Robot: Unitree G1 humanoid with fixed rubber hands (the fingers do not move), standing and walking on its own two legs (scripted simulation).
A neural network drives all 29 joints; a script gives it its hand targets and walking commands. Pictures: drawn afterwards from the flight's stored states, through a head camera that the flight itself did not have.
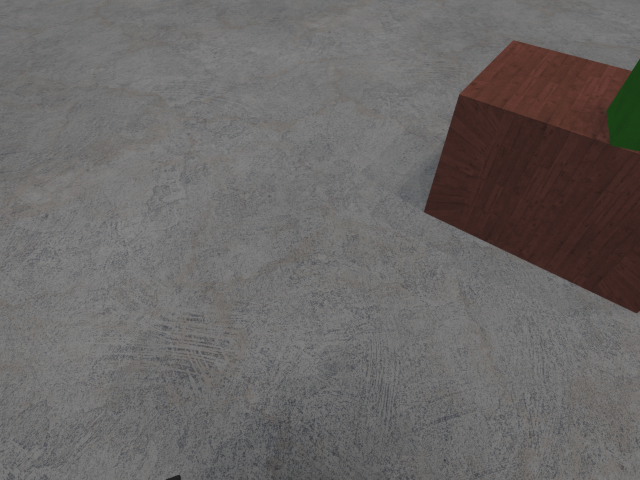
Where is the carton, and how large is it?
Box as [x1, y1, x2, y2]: [606, 59, 639, 150]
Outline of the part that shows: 639,59 606,111 610,144 635,150 639,150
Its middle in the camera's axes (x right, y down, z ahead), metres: +0.99 -0.38 +1.08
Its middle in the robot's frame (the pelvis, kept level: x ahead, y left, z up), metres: +1.07 -0.95 -0.11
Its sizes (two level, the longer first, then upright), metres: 0.218 0.199 0.179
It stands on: a pedestal, 0.57 m high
